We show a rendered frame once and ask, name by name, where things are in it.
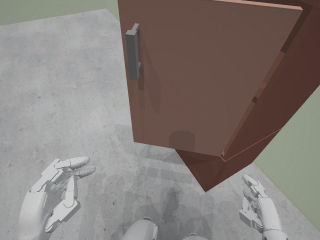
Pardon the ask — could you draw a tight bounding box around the robot right hand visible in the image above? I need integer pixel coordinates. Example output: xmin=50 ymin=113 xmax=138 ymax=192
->
xmin=239 ymin=174 xmax=283 ymax=235

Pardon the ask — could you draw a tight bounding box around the handle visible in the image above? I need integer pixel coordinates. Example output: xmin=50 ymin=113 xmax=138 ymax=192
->
xmin=125 ymin=23 xmax=141 ymax=80

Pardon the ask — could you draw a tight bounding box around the robot left shin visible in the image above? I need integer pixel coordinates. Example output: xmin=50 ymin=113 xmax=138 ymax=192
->
xmin=143 ymin=217 xmax=152 ymax=222

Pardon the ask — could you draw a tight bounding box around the cupboard door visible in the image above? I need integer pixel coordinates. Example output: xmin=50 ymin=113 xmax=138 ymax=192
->
xmin=117 ymin=0 xmax=303 ymax=157

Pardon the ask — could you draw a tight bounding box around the right robot forearm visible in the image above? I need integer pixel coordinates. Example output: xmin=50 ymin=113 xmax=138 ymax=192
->
xmin=262 ymin=230 xmax=290 ymax=240

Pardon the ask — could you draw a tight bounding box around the robot left thigh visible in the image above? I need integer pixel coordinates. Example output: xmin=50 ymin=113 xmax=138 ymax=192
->
xmin=121 ymin=219 xmax=158 ymax=240

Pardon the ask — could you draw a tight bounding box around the robot left hand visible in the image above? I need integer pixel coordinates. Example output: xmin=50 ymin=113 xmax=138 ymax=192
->
xmin=17 ymin=156 xmax=96 ymax=240

